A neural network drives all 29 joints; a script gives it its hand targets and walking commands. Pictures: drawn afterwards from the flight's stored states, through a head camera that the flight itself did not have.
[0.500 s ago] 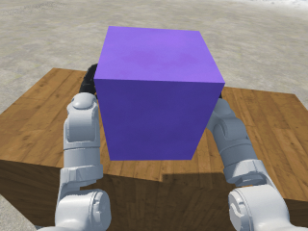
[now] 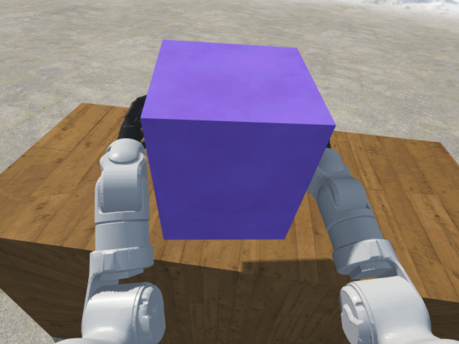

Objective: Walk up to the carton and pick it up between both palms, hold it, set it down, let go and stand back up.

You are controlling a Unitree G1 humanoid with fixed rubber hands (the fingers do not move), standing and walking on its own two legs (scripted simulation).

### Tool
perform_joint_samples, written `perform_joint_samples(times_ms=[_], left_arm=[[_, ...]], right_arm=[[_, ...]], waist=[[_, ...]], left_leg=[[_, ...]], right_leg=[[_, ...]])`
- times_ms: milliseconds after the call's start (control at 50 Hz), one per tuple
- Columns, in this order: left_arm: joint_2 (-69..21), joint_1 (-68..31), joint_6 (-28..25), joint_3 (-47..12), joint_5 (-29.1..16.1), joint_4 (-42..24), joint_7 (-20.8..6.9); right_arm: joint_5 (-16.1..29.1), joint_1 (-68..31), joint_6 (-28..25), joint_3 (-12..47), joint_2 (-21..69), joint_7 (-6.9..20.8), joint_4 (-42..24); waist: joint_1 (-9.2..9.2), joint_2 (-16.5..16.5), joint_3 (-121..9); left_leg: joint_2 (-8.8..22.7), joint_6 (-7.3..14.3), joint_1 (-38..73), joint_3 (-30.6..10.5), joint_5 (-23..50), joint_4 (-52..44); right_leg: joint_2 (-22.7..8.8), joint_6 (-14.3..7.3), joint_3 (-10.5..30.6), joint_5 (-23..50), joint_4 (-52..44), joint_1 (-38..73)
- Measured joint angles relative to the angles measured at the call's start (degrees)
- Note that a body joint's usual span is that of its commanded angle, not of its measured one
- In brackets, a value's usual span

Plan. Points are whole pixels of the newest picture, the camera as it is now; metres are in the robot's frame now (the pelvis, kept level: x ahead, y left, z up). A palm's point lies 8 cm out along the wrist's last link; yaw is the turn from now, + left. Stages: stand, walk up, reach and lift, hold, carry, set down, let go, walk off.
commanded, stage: hold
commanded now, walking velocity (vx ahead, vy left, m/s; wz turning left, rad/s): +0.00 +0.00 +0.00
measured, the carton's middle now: (228, 147) +0.37 +0.00 +0.21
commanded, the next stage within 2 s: none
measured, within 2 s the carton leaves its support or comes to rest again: neither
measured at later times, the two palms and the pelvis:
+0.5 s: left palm (133, 143) +0.37 +0.15 +0.21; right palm (315, 149) +0.37 -0.15 +0.20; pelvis +0.00 +0.00 +0.00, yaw +0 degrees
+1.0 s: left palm (133, 142) +0.37 +0.15 +0.22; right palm (317, 149) +0.37 -0.15 +0.20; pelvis +0.00 +0.00 +0.00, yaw +0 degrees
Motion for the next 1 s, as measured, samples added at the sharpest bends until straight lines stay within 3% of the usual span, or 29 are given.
perform_joint_samples(times_ms=[880,1000], left_arm=[[-0.05,1.04,0.33,-0.44,-0.09,-1.84,-0.11],[-0.45,-0.43,0.09,0.39,0.51,0.49,-0.13]], right_arm=[[0.34,1.02,0.3,0.62,-0.07,-0.33,-1.82],[-0.5,0.0,0.26,-0.26,-0.04,0.17,0.17]], waist=[[-0.43,-0.04,0.46],[0.23,-0.12,-0.03]], left_leg=[[0.07,-0.09,0.23,-0.14,-0.29,0.27],[0.07,0.02,0.35,0.41,-0.07,-0.17]], right_leg=[[0.14,-0.07,-0.1,-0.27,-0.05,0.52],[0.12,-0.09,0.42,-0.25,0.25,0.11]])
